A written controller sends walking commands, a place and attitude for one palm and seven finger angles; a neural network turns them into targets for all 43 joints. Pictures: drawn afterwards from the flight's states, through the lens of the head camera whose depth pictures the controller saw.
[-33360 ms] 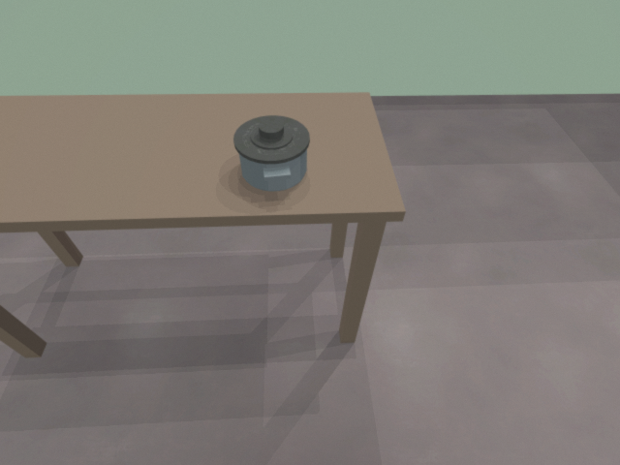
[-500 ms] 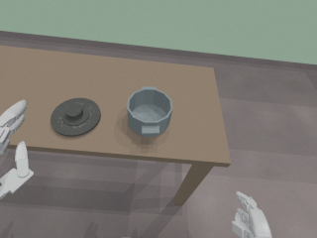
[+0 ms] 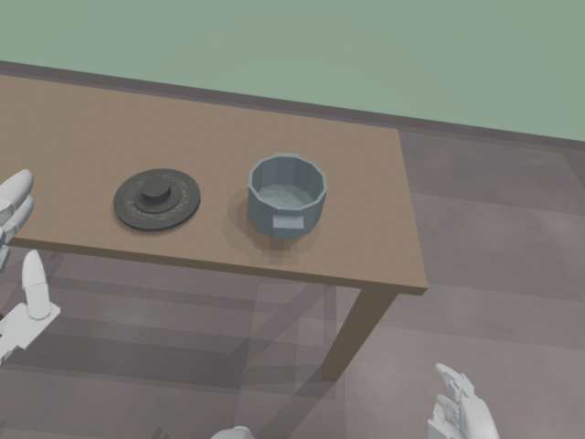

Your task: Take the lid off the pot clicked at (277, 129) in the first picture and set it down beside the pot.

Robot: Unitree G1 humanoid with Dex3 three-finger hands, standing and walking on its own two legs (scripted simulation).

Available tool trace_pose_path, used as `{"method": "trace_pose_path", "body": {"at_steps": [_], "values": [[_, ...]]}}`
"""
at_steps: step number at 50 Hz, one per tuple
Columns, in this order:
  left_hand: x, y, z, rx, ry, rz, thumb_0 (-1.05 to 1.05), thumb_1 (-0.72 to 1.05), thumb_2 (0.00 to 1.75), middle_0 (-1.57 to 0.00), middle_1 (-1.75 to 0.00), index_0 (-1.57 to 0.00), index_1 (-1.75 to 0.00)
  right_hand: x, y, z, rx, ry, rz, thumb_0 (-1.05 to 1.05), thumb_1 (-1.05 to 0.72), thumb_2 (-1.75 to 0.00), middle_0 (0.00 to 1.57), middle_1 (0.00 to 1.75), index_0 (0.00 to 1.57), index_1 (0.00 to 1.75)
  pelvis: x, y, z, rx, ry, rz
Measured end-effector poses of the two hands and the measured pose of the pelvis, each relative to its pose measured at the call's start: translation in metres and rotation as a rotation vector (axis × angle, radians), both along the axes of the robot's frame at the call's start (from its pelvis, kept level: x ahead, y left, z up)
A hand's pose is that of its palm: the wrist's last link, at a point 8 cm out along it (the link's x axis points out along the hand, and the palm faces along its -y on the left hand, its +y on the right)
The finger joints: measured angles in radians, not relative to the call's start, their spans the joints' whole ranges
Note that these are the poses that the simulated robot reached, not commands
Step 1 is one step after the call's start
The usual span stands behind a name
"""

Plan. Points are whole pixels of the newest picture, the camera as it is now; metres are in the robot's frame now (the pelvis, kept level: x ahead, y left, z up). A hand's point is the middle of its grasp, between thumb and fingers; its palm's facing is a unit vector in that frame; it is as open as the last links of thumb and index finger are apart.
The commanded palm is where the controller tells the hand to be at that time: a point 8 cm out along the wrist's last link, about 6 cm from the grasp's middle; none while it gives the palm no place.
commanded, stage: step back with the hand held close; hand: left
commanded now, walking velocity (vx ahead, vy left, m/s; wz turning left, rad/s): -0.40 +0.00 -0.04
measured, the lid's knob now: (155, 189) +0.52 +0.28 -0.03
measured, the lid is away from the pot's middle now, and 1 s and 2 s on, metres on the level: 0.24 0.24 0.24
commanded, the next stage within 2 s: stop stepping back and stand still in 0.66 s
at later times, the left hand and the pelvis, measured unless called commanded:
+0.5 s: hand (41, 399) +0.13 +0.21 +0.18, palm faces +0.21 -0.86 -0.46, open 7.4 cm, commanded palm +0.07 +0.27 +0.20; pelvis -0.07 -0.01 +0.00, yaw -1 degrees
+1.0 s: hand out of the picture +0.01 +0.21 +0.19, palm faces +0.18 -0.83 -0.53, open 7.4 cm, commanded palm -0.04 +0.28 +0.20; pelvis -0.18 +0.00 -0.01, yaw -2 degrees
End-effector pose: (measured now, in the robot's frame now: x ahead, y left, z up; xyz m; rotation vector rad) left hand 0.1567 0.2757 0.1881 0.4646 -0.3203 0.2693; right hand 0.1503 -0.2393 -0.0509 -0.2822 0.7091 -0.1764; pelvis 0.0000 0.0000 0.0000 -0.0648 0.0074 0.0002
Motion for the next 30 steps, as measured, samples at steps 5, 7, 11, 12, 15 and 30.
{"method": "trace_pose_path", "body": {"at_steps": [5, 7, 11, 12, 15, 30], "values": [[0.0, 0.004, 0.0, 0.011, -0.035, -0.037, 0.01, 0.89, 0.9, -0.21, -0.3, -0.22, -0.3, -0.006, -0.004, 0.005, -0.033, -0.005, -0.029, 0.02, -0.91, -0.9, 0.2, 0.3, 0.2, 0.3, -0.005, 0.005, -0.002, -0.001, 0.002, -0.01], [0.001, 0.006, 0.001, 0.03, -0.03, -0.04, 0.01, 0.89, 0.9, -0.21, -0.3, -0.22, -0.3, -0.008, -0.001, 0.007, -0.032, -0.018, -0.031, 0.02, -0.91, -0.9, 0.2, 0.3, 0.2, 0.3, -0.008, 0.006, -0.001, -0.002, 0.002, -0.018], [0.001, 0.006, 0.009, 0.036, -0.023, -0.049, 0.02, 0.89, 0.9, -0.21, -0.3, -0.22, -0.3, -0.013, 0.009, 0.01, 0.004, -0.031, -0.025, 0.02, -0.91, -0.9, 0.2, 0.3, 0.2, 0.3, -0.016, 0.006, 0.005, -0.008, 0.011, -0.039], [0.0, 0.005, 0.01, 0.035, -0.021, -0.056, 0.02, 0.89, 0.9, -0.21, -0.3, -0.21, -0.3, -0.015, 0.011, 0.01, 0.015, -0.033, -0.02, 0.02, -0.91, -0.9, 0.2, 0.3, 0.2, 0.3, -0.019, 0.006, 0.007, -0.009, 0.014, -0.046], [-0.006, -0.003, 0.011, 0.043, -0.008, -0.086, 0.02, 0.89, 0.9, -0.21, -0.3, -0.21, -0.3, -0.022, 0.017, 0.008, 0.044, -0.038, -0.004, 0.02, -0.91, -0.9, 0.2, 0.3, 0.2, 0.3, -0.03, 0.003, 0.008, -0.01, 0.024, -0.061], [-0.085, -0.011, 0.003, 0.002, -0.121, -0.081, 0.01, 0.89, 0.9, -0.21, -0.3, -0.22, -0.3, -0.089, -0.016, -0.004, -0.015, 0.003, -0.055, 0.02, -0.9, -0.89, 0.2, 0.3, 0.2, 0.3, -0.079, -0.006, -0.011, -0.005, -0.023, -0.007]]}}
